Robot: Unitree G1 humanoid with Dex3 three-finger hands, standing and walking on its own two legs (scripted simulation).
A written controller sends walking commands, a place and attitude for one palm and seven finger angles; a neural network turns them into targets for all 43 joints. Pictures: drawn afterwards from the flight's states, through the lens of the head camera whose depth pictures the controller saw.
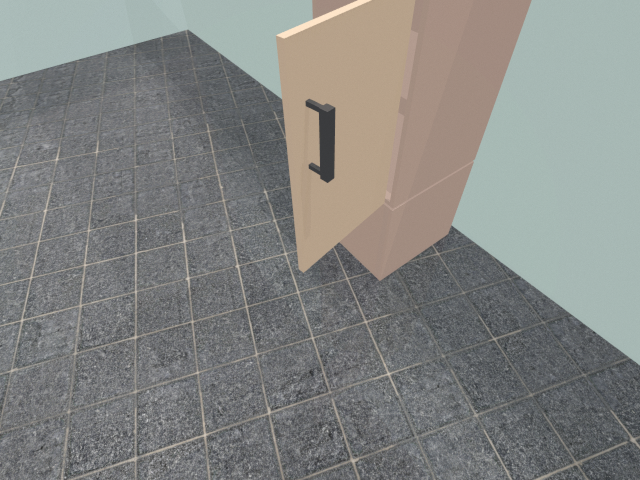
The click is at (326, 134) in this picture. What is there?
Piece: cupboard door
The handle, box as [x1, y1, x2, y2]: [306, 99, 334, 182]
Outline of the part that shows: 308,99 306,100 306,105 319,112 320,166 319,167 313,163 310,163 309,168 320,175 320,178 327,182 333,178 334,107 326,103 322,105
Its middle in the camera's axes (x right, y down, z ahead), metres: +0.00 -0.18 +0.72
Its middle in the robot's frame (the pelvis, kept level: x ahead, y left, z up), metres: +0.67 +0.04 +0.04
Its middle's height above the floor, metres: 0.83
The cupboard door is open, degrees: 100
